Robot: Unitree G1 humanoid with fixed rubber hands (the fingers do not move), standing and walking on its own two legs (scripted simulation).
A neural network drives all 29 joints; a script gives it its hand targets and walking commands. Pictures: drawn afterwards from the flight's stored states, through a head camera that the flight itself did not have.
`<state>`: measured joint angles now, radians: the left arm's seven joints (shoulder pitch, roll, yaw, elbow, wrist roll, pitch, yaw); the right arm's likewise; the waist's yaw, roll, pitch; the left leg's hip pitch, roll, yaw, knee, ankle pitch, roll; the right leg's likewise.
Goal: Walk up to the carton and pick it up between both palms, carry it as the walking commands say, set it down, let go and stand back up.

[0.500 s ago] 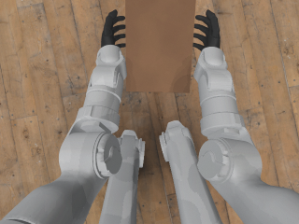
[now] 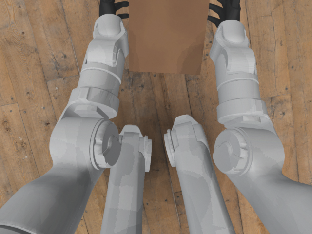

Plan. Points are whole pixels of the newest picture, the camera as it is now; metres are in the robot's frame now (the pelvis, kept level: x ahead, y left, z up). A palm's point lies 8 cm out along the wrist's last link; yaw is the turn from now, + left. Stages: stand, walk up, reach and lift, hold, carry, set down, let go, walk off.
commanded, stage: set down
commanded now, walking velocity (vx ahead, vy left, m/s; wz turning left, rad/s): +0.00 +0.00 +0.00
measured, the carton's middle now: (166, 21) +0.54 -0.08 -0.22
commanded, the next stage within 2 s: none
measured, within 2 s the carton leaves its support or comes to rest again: rests again in 2.00 s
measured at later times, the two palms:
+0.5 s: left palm (114, 23) +0.56 +0.05 -0.22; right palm (214, 23) +0.52 -0.19 -0.21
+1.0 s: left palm (116, 24) +0.56 +0.04 -0.23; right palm (215, 27) +0.52 -0.19 -0.23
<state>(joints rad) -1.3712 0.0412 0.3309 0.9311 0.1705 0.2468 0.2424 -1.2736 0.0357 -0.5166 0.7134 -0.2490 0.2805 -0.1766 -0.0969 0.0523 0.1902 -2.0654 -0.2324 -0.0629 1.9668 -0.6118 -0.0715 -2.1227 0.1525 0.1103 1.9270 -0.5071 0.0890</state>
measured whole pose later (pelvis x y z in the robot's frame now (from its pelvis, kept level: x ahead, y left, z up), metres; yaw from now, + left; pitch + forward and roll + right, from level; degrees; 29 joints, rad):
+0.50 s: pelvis +0.00 +0.00 -0.04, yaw +1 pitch +38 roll +0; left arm -1.51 0.13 0.23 1.02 0.10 0.24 0.22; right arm -1.40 -0.06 -0.49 0.82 -0.19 0.26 -0.13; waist -0.12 0.03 0.36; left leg -2.14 -0.26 -0.06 2.13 -0.65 -0.08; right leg -2.18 0.11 0.07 2.09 -0.57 0.08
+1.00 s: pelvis +0.00 +0.00 -0.05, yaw +1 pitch +36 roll -1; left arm -1.53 0.15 0.20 1.08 0.08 0.22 0.20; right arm -1.40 -0.09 -0.49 0.85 -0.17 0.25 -0.09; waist -0.13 0.05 0.41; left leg -2.14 -0.24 -0.04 2.18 -0.66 -0.05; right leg -2.17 0.09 0.06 2.13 -0.58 0.08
